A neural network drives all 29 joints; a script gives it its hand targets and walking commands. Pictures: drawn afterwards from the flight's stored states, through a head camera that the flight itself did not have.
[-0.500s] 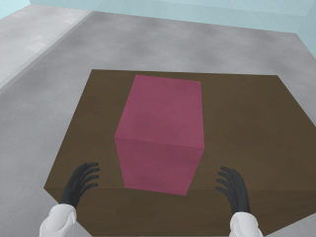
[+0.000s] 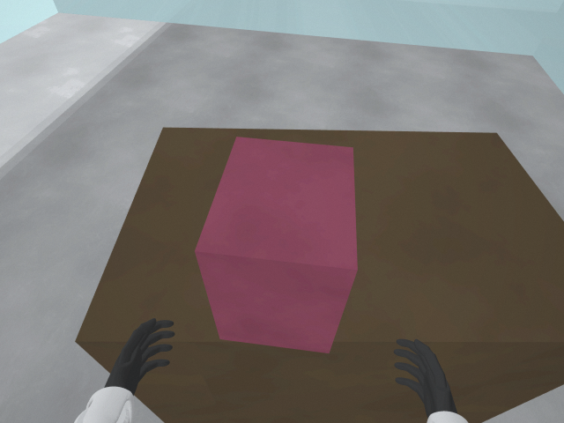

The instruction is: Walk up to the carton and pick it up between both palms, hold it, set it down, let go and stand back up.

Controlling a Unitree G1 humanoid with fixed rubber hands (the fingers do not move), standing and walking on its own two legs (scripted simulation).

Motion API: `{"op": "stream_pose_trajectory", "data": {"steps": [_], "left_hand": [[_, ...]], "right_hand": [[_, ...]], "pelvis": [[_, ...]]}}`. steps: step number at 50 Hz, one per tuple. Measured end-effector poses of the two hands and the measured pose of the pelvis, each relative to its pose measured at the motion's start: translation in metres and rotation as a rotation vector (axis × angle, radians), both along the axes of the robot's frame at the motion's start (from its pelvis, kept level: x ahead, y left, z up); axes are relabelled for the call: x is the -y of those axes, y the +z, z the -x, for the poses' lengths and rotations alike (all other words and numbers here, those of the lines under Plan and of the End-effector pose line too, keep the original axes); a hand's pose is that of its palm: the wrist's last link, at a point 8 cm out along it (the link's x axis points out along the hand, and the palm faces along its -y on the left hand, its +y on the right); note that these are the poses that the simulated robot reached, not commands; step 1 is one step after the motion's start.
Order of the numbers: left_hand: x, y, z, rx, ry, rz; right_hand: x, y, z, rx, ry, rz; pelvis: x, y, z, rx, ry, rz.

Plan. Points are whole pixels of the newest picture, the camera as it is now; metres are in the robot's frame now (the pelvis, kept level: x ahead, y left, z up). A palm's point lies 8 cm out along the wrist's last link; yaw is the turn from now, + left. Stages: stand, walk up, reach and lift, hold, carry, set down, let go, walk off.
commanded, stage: set down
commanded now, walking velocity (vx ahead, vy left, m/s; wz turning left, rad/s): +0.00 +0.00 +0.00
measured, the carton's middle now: (283, 247) +0.36 +0.03 +0.03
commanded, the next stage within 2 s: let go in 0.52 s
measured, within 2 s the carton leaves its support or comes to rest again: neither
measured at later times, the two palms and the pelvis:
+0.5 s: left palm (130, 376) +0.17 +0.23 -0.02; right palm out of the picture +0.15 -0.23 -0.08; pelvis -0.02 -0.02 +0.00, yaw +1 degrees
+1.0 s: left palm (132, 377) +0.17 +0.22 -0.02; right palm out of the picture +0.12 -0.25 -0.07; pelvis -0.04 -0.02 +0.00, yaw +0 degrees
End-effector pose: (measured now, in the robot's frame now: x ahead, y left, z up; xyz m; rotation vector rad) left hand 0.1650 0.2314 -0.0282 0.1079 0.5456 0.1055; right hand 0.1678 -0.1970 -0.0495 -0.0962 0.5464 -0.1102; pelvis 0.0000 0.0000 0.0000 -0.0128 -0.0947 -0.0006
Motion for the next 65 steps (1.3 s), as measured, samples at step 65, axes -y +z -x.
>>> {"op": "stream_pose_trajectory", "data": {"steps": [65], "left_hand": [[-0.018, -0.074, 0.086, -0.33, 0.013, -0.098]], "right_hand": [[0.05, -0.064, 0.117, -0.443, 0.01, 0.094]], "pelvis": [[0.003, -0.012, 0.039, -0.051, 0.022, -0.007]]}}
